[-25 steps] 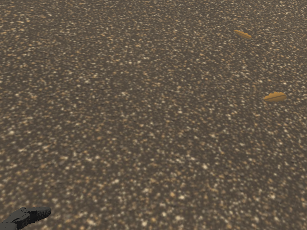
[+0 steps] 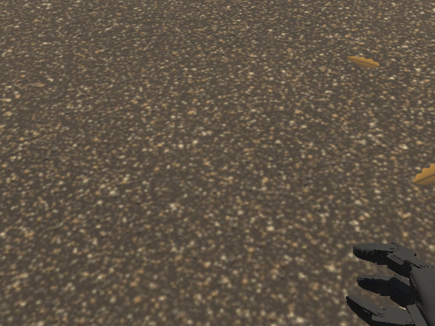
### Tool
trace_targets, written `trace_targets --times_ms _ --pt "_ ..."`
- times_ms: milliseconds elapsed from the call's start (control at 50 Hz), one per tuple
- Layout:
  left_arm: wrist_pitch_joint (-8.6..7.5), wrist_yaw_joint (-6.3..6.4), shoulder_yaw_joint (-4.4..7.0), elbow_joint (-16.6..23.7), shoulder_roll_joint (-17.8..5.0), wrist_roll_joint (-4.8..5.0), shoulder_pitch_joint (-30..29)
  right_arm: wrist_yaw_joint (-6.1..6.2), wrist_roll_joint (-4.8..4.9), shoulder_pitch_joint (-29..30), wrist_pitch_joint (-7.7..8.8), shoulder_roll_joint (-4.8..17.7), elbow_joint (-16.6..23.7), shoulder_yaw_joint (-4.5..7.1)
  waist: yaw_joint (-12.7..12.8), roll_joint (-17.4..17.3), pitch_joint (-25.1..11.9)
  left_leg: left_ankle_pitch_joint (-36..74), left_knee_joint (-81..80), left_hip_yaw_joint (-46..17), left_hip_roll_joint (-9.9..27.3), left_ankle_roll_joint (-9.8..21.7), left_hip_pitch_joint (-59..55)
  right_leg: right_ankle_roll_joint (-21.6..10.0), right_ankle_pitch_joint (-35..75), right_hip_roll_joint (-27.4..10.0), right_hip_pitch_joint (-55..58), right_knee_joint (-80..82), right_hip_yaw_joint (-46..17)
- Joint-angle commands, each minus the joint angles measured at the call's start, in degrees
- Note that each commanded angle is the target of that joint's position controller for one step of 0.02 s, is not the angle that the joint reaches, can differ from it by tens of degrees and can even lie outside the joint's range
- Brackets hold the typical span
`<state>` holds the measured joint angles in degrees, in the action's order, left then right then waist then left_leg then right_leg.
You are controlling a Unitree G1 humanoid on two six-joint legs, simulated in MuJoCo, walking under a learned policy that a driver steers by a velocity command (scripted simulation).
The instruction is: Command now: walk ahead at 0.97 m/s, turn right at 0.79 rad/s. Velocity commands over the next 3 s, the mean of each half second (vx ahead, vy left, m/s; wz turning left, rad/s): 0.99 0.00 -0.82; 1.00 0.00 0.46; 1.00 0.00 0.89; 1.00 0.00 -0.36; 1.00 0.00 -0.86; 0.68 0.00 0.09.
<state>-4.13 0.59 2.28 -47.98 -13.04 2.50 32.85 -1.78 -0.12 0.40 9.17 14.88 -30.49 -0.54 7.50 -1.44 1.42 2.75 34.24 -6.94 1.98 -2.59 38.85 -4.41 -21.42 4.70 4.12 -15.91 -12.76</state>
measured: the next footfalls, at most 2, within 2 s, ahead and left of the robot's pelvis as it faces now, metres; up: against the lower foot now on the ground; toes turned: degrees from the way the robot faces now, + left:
left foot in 0.08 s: +0.30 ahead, +0.16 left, +0.00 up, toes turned -11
right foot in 0.52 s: +0.62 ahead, -0.24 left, +0.00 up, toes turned -29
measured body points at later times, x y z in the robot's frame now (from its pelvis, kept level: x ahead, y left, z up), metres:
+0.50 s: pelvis +0.44 -0.06 -0.04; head +0.46 -0.10 +0.41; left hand +0.78 +0.03 -0.06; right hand +0.29 -0.31 -0.17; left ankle +0.26 +0.17 -0.72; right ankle +0.58 -0.22 -0.72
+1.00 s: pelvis +0.88 -0.24 -0.04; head +0.88 -0.23 +0.41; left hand +0.95 +0.03 -0.17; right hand +0.99 -0.52 -0.12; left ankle +1.05 -0.23 -0.73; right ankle +0.60 -0.23 -0.69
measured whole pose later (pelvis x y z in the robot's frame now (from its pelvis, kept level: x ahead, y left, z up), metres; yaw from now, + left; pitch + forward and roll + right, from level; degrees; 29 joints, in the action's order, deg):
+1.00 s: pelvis +0.88 -0.24 -0.04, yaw -11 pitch -3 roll -3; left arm -3.5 2.0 2.6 -47.6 -15.0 -0.6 22.8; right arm -4.0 3.2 -9.0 2.3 16.6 -39.9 2.3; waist 0.3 -2.1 2.9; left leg 0.9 39.8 7.8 -0.9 8.5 32.7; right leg 1.0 -21.9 1.9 15.7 -30.7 17.1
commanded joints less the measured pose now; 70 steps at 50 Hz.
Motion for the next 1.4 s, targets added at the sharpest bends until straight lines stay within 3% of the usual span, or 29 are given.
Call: trace_targets --times_ms 20,80,100,120,140,180,220,300,400,440,500,520,540,560,580,620,680,800,900,960,1000,1020,1040,1060,1100,1160,1240,1340,1400 --pt "-0.97 0.79 3.09 4.9 -11.4 0.90 -5.6 0.87 1.72 3.5 0.38 7.6 4.1 3.38 -5.7 7.1 3.2 3.2 -5.1 2.4 -3.3 -0.4 -23.8 -5.6 17.4 -10.0 -19.8 4.8 -9.9" --pt "0.53 -0.05 2.90 6.7 -11.4 -2.07 -9.1 2.68 2.40 -19.0 -0.85 12.0 0.5 6.52 -18.9 9.0 -12.9 -9.9 0.2 1.4 0.9 4.0 -50.1 -0.2 38.3 -6.6 -22.3 -28.0 -7.1" --pt "0.21 0.02 0.94 8.8 -3.8 -3.54 -6.7 3.20 1.15 -31.2 -1.72 15.8 -1.8 7.48 -19.6 -3.7 -24.0 -29.1 -0.7 -15.3 13.1 8.4 -68.6 0.7 15.3 -1.5 -35.0 -49.9 -2.6" --pt "-0.52 -0.19 -1.09 11.2 -0.9 1.14 0.7 1.58 0.04 -29.6 -1.50 17.8 -3.4 7.38 -13.3 -29.9 -32.0 -47.3 -15.3 -48.4 24.9 15.5 -74.2 1.5 -7.8 -0.7 -47.1 -66.5 0.4" --pt "-0.12 0.32 -0.08 9.7 -6.2 2.58 -3.9 1.79 0.24 -25.3 -2.01 11.1 -2.1 6.55 -15.2 -20.3 -20.8 -53.5 -18.2 -44.1 21.4 13.8 -67.3 1.4 -3.0 -5.7 -53.3 -69.7 2.3" --pt "0.34 -0.21 0.39 11.5 -8.2 0.26 -15.3 2.14 -0.62 -21.4 -2.94 8.0 -4.3 5.86 -14.6 -2.8 -6.4 -29.0 -17.3 -23.8 17.8 11.5 -50.4 1.1 1.7 -9.9 -52.5 -66.4 5.8" --pt "1.73 -1.18 0.77 13.1 -6.6 0.01 -17.5 2.24 -1.65 -17.5 -2.71 5.5 -6.4 5.17 -10.3 -3.3 -0.7 -18.8 -19.7 -13.3 15.3 11.6 -38.7 0.9 2.4 -13.4 -47.9 -62.0 5.4" --pt "3.87 -2.03 -0.43 16.3 -3.7 -0.24 -20.8 1.90 0.51 -11.8 -2.01 6.1 -8.3 5.52 -6.2 -2.5 5.7 -8.3 -25.6 1.0 15.4 11.0 -30.3 2.0 6.2 -16.6 -50.4 -55.6 6.4" --pt "2.55 -4.30 -0.18 17.5 -6.5 -1.13 -29.3 2.32 0.36 -13.3 -1.78 12.6 -9.7 7.08 -8.2 3.8 8.0 0.7 -29.4 17.8 9.8 7.4 -31.1 0.4 26.3 -11.8 -40.4 -33.6 15.5" --pt "1.73 -4.53 -0.10 18.7 -6.5 -1.21 -32.0 1.79 0.74 -19.4 -1.89 15.2 -11.8 7.25 -8.2 2.6 7.1 24.5 -27.4 17.5 11.9 8.6 -34.7 -2.2 23.7 -6.5 -32.9 -28.4 18.2" --pt "2.63 -3.24 4.20 15.0 -14.6 -0.48 -13.2 2.14 0.78 -18.8 -4.09 19.2 -13.4 7.21 6.0 -3.7 -4.4 54.6 -0.9 16.6 14.2 9.3 -37.5 -6.9 12.6 -0.7 -9.5 -23.7 18.9" --pt "3.61 -1.79 5.97 11.4 -17.9 -0.23 -1.1 2.38 0.78 -17.9 -4.18 17.1 -13.5 6.09 11.9 -1.0 -9.4 39.4 18.8 15.8 11.0 7.5 -24.5 -7.0 14.5 -3.7 10.2 -22.4 13.3" --pt "2.54 -1.33 5.50 11.2 -23.2 -2.02 -5.2 1.53 0.82 -29.8 -3.52 3.8 -11.8 2.57 -1.7 19.7 -16.0 -33.0 45.9 10.7 -0.5 5.3 -3.7 -11.3 -2.5 -19.8 24.7 -17.6 -15.8" --pt "1.36 -1.82 4.43 13.0 -17.6 -2.69 -3.1 1.27 4.12 -27.9 -1.57 8.8 -12.7 2.65 3.1 13.9 -27.6 -32.2 51.4 -4.0 -2.8 7.5 -2.3 -12.7 -20.5 -25.4 23.8 -5.6 -33.4" --pt "0.09 -2.30 3.57 11.8 -14.6 -3.20 -4.9 1.50 6.12 -18.2 -1.24 12.0 -10.1 3.95 3.7 8.2 -15.1 -28.1 51.8 -2.7 -1.4 7.1 2.8 -10.9 -20.1 -24.6 14.7 -0.3 -28.9" --pt "-1.61 -2.66 3.14 10.0 -12.4 -3.20 -12.4 2.28 3.71 -15.0 -1.44 8.5 -9.3 3.15 -2.7 1.1 -3.0 -19.5 44.3 -1.8 4.3 6.8 1.9 -8.4 -7.3 -22.3 -2.4 1.2 -16.6" --pt "-3.29 -2.90 1.93 8.8 -6.1 -3.75 -17.1 1.67 3.67 -21.7 -5.34 6.7 -12.9 3.80 -8.1 3.8 -0.8 -13.1 40.4 -2.5 8.8 5.7 -5.1 -5.1 6.4 -18.6 -12.6 4.3 -0.7" --pt "-4.06 -1.05 2.03 6.1 -6.4 -4.20 -17.2 0.67 3.14 -11.9 -6.37 4.4 -10.7 3.30 -7.0 1.7 7.2 3.5 25.5 2.9 6.1 4.7 2.6 0.8 26.1 -12.0 -13.2 10.6 21.7" --pt "-2.50 1.31 2.53 4.6 -11.6 -4.00 -11.9 -2.79 2.71 -3.8 -4.52 4.4 -6.6 3.07 -5.4 1.3 7.2 9.9 6.8 15.7 -0.8 7.8 -2.6 5.2 57.8 -13.2 -2.5 6.0 28.4" --pt "0.11 2.90 4.08 6.1 -17.8 -3.26 -15.7 -2.67 3.95 -17.7 -6.43 9.8 -7.9 5.82 -15.5 10.2 -2.3 0.0 9.6 18.9 -6.3 10.3 -19.2 5.4 91.8 -16.9 2.1 -13.4 28.0" --pt "-0.35 1.08 3.77 8.5 -15.9 -1.67 -26.5 -0.46 3.34 -44.1 -9.19 16.3 -14.8 9.26 -29.1 4.3 -9.3 -0.7 5.4 8.9 -2.8 16.0 -49.6 4.1 66.9 -12.0 -15.2 -52.2 26.2" --pt "-3.06 -1.00 0.18 11.2 -2.5 -2.73 -28.1 -0.39 1.56 -41.9 -9.40 14.3 -16.7 8.14 -22.2 -20.4 -1.3 3.9 4.5 0.6 -3.2 18.9 -53.0 5.1 -8.8 2.9 -36.7 -80.3 21.4" --pt "-5.42 -1.85 -1.61 15.2 0.5 -0.58 -16.7 -0.68 -0.94 -31.6 -6.83 11.8 -11.9 6.08 -10.2 -22.7 -11.8 -24.6 -6.3 -33.9 7.7 30.6 -58.9 4.2 -14.2 3.3 -53.2 -88.8 5.9" --pt "-6.86 -2.36 -1.13 16.1 -6.3 -0.38 -21.6 -0.90 -0.38 -29.9 -5.86 8.3 -9.1 6.00 -13.4 -8.5 -11.9 -40.0 -18.3 -42.6 10.2 28.4 -55.4 0.2 -7.8 0.5 -52.5 -81.9 2.6" --pt "-6.48 -1.70 -0.38 16.5 -7.4 -1.07 -24.4 -1.51 0.21 -22.7 -3.55 8.3 -7.7 5.94 -6.1 9.2 -1.0 -41.8 -22.9 -40.8 9.2 24.3 -36.5 -0.5 0.8 -4.4 -47.5 -66.1 2.5" --pt "-4.10 -0.19 0.51 15.2 -9.4 -2.94 -23.1 -0.06 0.76 -17.1 -3.05 8.6 -5.8 5.89 -3.4 7.9 2.6 -26.4 -23.2 -28.5 1.9 23.3 -22.1 4.4 3.8 -7.7 -39.6 -54.5 2.5" --pt "-3.33 0.45 -0.93 20.6 -4.4 -4.17 -37.1 2.51 2.36 -19.9 -4.03 7.3 -7.6 5.60 -9.7 2.6 5.5 -14.7 -21.7 -15.5 -5.2 19.3 -12.5 8.6 18.8 -6.0 -31.9 -27.8 8.0" --pt "-4.11 -0.28 1.33 22.4 -7.2 -0.52 -39.8 2.99 3.23 -23.2 -5.29 7.5 -9.9 6.36 -13.0 -4.1 0.5 -19.1 -14.3 -19.7 -4.3 14.5 -20.5 10.0 26.2 -2.6 -22.0 -11.9 6.1" --pt "-5.16 -0.09 4.56 19.6 -12.3 0.42 -25.9 2.64 2.01 -20.2 -5.84 7.5 -9.0 6.66 -3.7 -5.8 -8.2 0.8 4.3 -18.7 -4.0 10.6 -27.8 6.2 19.5 -4.2 -8.6 -11.5 6.8"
